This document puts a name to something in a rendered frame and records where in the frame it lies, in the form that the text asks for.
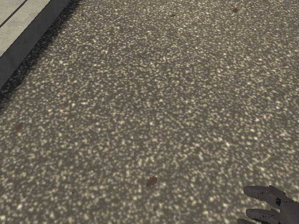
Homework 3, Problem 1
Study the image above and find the right robot hand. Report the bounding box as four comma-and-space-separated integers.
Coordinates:
237, 185, 299, 224

